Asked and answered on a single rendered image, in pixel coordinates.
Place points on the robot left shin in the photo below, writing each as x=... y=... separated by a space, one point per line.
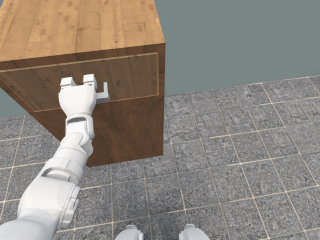
x=131 y=227

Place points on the robot left thigh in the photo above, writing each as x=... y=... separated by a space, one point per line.
x=130 y=234

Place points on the handle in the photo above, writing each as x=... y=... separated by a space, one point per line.
x=103 y=97

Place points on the left robot upper arm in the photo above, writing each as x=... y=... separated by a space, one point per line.
x=50 y=205

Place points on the drawer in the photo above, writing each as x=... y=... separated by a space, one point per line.
x=127 y=77

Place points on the cabinet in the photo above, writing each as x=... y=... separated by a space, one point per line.
x=47 y=32

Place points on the left robot hand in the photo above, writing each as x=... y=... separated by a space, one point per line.
x=79 y=99

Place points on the left robot forearm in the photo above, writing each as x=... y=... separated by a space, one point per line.
x=70 y=158

